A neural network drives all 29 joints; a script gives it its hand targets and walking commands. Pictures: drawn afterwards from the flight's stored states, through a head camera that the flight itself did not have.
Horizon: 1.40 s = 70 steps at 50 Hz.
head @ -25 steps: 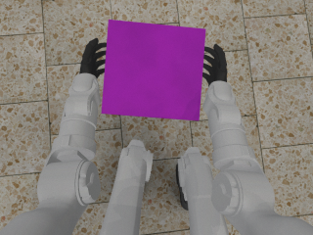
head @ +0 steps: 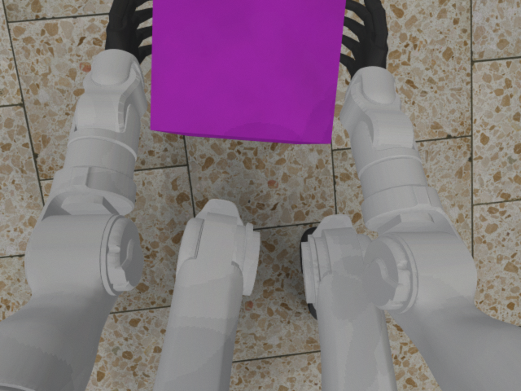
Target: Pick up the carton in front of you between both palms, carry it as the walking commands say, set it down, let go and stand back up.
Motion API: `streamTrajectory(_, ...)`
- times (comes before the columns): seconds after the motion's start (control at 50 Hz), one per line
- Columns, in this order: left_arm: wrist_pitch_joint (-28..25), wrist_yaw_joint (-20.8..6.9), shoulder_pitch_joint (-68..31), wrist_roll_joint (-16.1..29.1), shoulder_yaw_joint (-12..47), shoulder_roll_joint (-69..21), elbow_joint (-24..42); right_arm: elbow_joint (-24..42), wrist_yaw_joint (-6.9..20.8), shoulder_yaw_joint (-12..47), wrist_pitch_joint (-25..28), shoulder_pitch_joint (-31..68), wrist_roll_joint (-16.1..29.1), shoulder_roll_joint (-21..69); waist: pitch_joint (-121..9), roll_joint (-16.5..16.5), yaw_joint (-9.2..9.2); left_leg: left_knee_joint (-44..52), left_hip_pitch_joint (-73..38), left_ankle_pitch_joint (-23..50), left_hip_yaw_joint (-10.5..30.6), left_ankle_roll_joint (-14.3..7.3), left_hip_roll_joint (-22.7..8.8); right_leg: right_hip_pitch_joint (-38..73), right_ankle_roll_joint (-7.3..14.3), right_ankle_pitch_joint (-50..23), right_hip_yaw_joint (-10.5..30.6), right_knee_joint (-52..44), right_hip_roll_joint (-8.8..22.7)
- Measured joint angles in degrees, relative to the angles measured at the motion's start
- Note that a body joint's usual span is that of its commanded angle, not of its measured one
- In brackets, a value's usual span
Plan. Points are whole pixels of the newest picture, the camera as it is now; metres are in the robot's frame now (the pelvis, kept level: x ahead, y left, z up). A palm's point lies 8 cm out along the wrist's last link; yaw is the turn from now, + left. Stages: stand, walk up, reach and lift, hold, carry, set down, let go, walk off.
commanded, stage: set down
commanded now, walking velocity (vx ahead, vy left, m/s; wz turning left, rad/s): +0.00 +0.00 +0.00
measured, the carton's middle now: (246, 71) +0.50 +0.10 -0.23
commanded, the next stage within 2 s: none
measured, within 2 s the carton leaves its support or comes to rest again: rests again in 0.54 s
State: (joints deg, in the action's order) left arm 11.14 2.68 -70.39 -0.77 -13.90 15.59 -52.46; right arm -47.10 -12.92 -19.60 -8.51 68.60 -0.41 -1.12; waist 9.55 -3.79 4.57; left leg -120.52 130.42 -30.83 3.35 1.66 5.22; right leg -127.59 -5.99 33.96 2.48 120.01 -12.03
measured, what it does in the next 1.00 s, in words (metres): stands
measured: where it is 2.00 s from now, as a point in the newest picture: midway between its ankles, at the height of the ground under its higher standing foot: (266, 283)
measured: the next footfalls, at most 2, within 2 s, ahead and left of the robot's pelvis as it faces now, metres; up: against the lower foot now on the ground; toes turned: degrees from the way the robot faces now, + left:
none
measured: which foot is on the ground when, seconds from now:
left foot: down 0.00-1.00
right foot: down 0.00-1.00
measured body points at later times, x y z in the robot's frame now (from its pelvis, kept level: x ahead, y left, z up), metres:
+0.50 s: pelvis +0.00 -0.01 -0.02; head +0.34 +0.05 +0.27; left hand +0.49 +0.24 -0.19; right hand +0.53 -0.07 -0.18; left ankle +0.11 +0.12 -0.36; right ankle +0.11 -0.12 -0.36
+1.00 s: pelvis -0.01 -0.01 -0.03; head +0.33 +0.05 +0.26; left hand +0.49 +0.24 -0.20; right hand +0.53 -0.07 -0.19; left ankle +0.11 +0.11 -0.36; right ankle +0.11 -0.12 -0.36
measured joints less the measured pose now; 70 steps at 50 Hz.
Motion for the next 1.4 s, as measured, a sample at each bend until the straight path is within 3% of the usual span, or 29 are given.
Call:
streamTrajectory(0.48, -1.85, -1.42, -2.94, -1.49, -0.60, 0.84, -8.37, -8.46, 0.98, -0.63, 1.34, 3.62, -1.96, -1.88, 2.42, -1.58, 0.12, -3.02, -0.25, -0.95, -0.80, 0.40, -1.75, -1.14, 1.54, 0.06, -0.69, 3.89, -0.03)
streamTrajectory(1.04, -5.81, -5.44, -7.83, -3.16, -2.56, 2.91, -15.52, -15.51, 6.66, -1.06, 4.20, 8.70, -4.12, -5.60, 7.15, -1.03, 0.01, -4.92, -0.55, 0.20, -1.65, -1.06, -3.63, -0.53, 2.09, -0.89, -1.83, 5.69, 2.03)
streamTrajectory(1.1, -8.90, -4.19, -7.67, -1.03, -1.93, 3.99, -17.43, -17.28, 6.30, 3.04, 5.25, 9.31, -1.48, -7.00, 8.50, -0.36, -0.25, -5.16, -0.80, 0.36, -1.64, -1.19, -3.70, -0.02, 2.05, -0.84, -2.05, 5.84, 2.50)
streamTrajectory(1.2, -12.05, -1.77, -5.76, 6.50, 1.50, 8.05, -18.88, -17.12, 4.72, 8.97, 6.44, 7.77, 5.50, -10.50, 10.42, 0.77, -0.70, -5.27, -0.67, 0.43, -2.14, -1.96, -4.15, 0.31, 2.18, -0.42, -2.24, 6.00, 3.71)
streamTrajectory(1.3, -13.02, -2.05, -4.08, 12.72, 5.58, 11.61, -15.81, -13.81, 4.60, 14.06, 6.77, 5.99, 11.54, -13.63, 11.15, 0.84, -1.12, -5.61, -0.31, 0.13, -2.70, -2.79, -4.79, 0.18, 2.27, 0.07, -2.30, 6.35, 4.43)
streamTrajectory(1.4, -11.81, -2.61, -2.43, 14.01, 6.40, 11.67, -9.82, -7.73, 3.71, 15.73, 5.95, 3.42, 13.34, -13.73, 9.32, 0.74, -1.22, -5.46, 0.19, -0.01, -2.95, -3.08, -4.77, -0.11, 2.28, 0.46, -2.24, 6.29, 4.90)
